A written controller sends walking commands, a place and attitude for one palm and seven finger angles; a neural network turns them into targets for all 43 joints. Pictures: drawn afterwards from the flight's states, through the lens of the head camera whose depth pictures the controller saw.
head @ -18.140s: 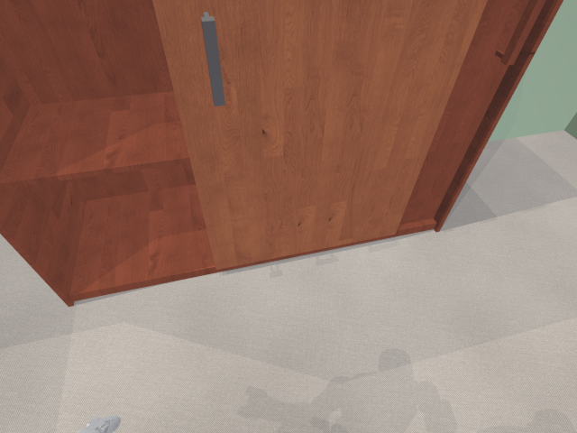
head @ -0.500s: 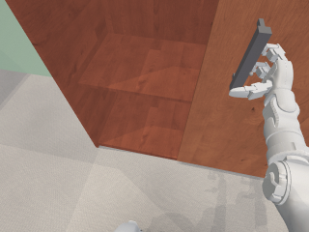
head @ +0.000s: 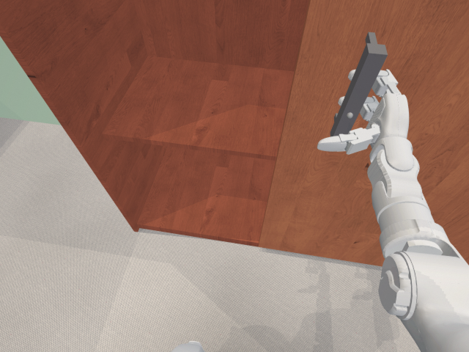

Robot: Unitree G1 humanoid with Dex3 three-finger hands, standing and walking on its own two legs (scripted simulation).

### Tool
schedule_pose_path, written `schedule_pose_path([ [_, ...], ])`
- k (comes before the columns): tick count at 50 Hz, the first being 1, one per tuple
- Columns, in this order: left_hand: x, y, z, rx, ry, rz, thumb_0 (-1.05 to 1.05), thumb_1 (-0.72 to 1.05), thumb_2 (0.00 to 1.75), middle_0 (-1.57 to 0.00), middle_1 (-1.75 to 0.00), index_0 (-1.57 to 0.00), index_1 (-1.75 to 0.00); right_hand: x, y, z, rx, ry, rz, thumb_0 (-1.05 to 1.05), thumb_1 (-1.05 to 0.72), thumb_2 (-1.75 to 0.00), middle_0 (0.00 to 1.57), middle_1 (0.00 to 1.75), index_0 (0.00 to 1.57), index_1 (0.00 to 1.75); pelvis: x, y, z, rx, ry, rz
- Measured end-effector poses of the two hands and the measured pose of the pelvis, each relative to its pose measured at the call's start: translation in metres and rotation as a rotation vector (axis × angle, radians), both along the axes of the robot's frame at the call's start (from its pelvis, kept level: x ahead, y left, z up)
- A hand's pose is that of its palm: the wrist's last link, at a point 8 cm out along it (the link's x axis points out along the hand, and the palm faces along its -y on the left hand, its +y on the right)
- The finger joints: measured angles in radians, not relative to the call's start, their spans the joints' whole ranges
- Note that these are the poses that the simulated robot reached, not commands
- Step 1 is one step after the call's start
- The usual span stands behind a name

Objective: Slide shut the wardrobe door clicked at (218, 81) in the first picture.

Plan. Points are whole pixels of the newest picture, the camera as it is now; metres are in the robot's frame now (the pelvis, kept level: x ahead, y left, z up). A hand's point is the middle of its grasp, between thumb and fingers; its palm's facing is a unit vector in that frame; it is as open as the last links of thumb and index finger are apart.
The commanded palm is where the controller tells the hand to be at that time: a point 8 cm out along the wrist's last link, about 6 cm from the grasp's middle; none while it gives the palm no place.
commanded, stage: slide the fingers in behind the handle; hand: right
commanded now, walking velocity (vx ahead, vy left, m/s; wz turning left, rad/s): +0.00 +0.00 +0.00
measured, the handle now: (352, 92) +0.53 -0.12 +0.15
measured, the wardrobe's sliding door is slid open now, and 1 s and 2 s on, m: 0.55 0.55 0.55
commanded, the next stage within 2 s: grip the handle and tug to test in 0.96 s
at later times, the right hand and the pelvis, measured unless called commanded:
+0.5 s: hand (340, 113) +0.49 -0.10 +0.14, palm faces +0.03 +1.00 -0.01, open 13.9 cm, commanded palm +0.47 -0.14 +0.14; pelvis +0.00 +0.01 +0.00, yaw +0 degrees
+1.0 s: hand (339, 114) +0.49 -0.10 +0.14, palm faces +0.03 +1.00 -0.01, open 13.9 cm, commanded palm +0.47 -0.14 +0.14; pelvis +0.00 +0.00 +0.00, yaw +0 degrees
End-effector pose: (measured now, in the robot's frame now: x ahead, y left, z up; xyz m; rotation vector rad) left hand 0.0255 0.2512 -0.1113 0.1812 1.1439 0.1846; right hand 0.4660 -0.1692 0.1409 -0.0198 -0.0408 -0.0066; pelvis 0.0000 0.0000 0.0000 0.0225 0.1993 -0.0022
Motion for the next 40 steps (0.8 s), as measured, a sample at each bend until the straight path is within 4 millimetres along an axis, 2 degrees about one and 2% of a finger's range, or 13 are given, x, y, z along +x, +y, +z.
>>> schedule_pose_path([
  [3, 0.005, 0.001, 0.000, 0.000, -0.008, -0.003, 0.00, 0.90, 0.90, -0.20, -0.30, -0.20, -0.30, 0.002, 0.012, -0.002, 0.019, 0.011, 0.012, -0.01, 0.50, -0.30, 0.31, 1.23, 0.30, 1.21, 0.001, 0.001, 0.000, -0.001, -0.001, 0.000],
  [11, 0.010, 0.003, 0.000, -0.007, -0.027, 0.002, 0.00, 0.90, 0.90, -0.20, -0.30, -0.20, -0.30, 0.003, 0.013, -0.002, 0.011, 0.006, -0.018, -0.01, 0.50, -0.30, 0.33, 1.25, 0.32, 1.23, 0.002, 0.005, 0.000, -0.007, -0.001, 0.008],
  [27, -0.005, 0.012, -0.001, 0.003, 0.015, 0.004, 0.00, 0.90, 0.90, -0.20, -0.30, -0.20, -0.30, 0.001, 0.016, -0.002, 0.012, 0.011, -0.027, -0.01, 0.50, -0.30, 0.31, 1.25, 0.30, 1.22, -0.002, 0.010, 0.001, -0.006, 0.001, -0.003],
  [40, -0.012, 0.010, -0.001, 0.008, 0.020, -0.006, 0.00, 0.90, 0.90, -0.20, -0.30, -0.20, -0.30, 0.003, 0.014, -0.001, 0.005, 0.012, -0.022, -0.01, 0.50, -0.30, 0.33, 1.27, 0.32, 1.25, -0.006, 0.007, -0.001, -0.004, 0.010, -0.009],
])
